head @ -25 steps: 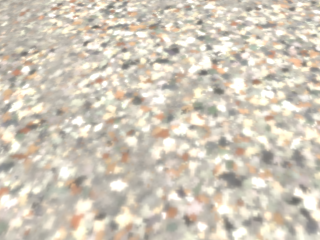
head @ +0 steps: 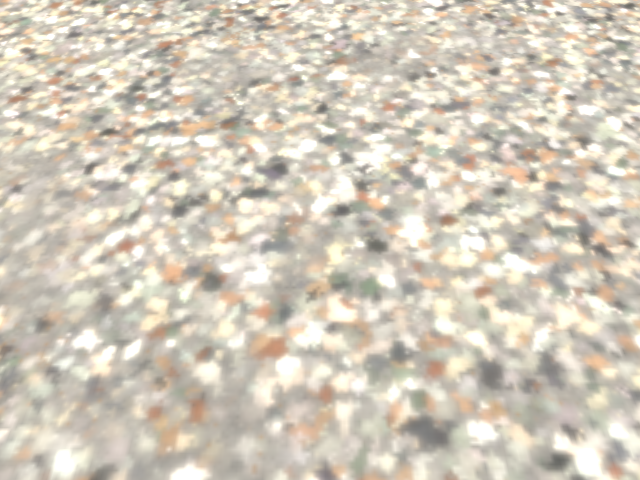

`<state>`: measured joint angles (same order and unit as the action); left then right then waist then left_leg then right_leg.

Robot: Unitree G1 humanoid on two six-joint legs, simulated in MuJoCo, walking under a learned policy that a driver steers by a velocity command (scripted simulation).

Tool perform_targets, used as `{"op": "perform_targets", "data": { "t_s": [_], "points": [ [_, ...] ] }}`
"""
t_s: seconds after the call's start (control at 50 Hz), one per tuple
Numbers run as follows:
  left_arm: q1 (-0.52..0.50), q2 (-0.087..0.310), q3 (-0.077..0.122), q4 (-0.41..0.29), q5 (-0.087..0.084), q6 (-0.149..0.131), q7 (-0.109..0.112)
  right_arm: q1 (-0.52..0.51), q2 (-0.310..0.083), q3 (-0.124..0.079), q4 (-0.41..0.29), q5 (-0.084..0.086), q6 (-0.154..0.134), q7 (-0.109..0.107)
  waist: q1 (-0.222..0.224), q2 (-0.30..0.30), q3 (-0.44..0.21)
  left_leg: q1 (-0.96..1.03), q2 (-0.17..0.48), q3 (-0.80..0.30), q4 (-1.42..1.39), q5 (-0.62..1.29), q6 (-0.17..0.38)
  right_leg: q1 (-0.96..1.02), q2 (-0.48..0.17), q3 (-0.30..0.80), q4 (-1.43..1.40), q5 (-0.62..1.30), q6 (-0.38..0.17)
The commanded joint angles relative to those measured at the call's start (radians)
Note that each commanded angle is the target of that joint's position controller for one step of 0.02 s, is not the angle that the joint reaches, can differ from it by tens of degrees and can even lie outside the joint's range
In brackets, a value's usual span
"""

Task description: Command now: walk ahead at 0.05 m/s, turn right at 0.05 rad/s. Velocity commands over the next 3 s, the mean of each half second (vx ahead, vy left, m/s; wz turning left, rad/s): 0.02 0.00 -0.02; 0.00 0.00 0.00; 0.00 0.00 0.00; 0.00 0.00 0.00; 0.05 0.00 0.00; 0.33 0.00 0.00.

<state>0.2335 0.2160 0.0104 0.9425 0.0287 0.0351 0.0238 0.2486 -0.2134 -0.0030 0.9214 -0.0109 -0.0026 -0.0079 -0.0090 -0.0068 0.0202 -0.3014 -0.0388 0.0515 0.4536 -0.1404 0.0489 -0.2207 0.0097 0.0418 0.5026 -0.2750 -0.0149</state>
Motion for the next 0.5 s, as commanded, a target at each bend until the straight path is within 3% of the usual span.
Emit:
{"op": "perform_targets", "data": {
  "t_s": [0.02, 0.04, 0.08, 0.2, 0.5],
  "points": [
    [0.009, 0.111, 0.011, -0.006, -0.013, -0.033, 0.004, 0.027, -0.079, -0.02, -0.017, 0.009, 0.003, -0.001, -0.023, -0.107, 0.054, 0.112, 0.067, -0.105, -0.096, -0.094, -0.024, -0.162, -0.174, 0.217, -0.28, -0.185, -0.076],
    [-0.006, 0.094, 0.005, 0.002, -0.015, -0.043, 0.003, 0.038, -0.077, -0.022, -0.002, 0.005, 0.001, -0.001, -0.036, -0.104, 0.051, 0.18, 0.079, -0.115, -0.095, -0.044, -0.021, -0.192, -0.147, 0.189, -0.288, -0.189, -0.052],
    [0.007, 0.098, 0.007, 0.024, -0.021, -0.051, 0.008, 0.053, -0.1, -0.028, 0.026, -0.001, -0.003, -0.001, -0.032, -0.087, 0.044, 0.187, 0.103, -0.136, -0.103, -0.023, -0.01, -0.143, -0.103, 0.138, -0.268, -0.108, -0.029],
    [0.063, 0.076, 0.006, 0.079, -0.021, -0.05, 0.011, 0.048, -0.076, -0.021, 0.087, 0.001, -0.009, -0.011, -0.001, 0.0, 0.039, 0.118, 0.113, -0.147, -0.139, -0.022, -0.012, -0.021, -0.091, 0.102, -0.213, 0.029, -0.046],
    [0.101, 0.038, -0.009, 0.164, -0.022, -0.05, 0.021, 0.077, -0.044, -0.013, 0.186, 0.002, -0.001, -0.027, -0.002, 0.006, 0.039, 0.151, 0.121, -0.145, -0.12, 0.049, -0.006, 0.01, -0.086, 0.078, -0.198, 0.118, -0.044]
  ]
}}
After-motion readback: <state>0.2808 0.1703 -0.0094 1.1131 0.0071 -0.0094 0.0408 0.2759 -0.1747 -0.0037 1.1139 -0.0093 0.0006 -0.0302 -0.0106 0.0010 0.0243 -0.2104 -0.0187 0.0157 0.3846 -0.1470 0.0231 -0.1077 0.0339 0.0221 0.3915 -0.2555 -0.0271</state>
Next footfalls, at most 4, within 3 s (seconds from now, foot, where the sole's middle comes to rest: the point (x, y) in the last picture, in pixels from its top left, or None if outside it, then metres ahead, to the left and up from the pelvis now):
2.68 left None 0.22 0.10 -0.77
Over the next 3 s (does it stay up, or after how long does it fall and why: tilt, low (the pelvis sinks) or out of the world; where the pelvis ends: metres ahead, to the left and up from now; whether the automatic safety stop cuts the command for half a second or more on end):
stays up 0.27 0.04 0.01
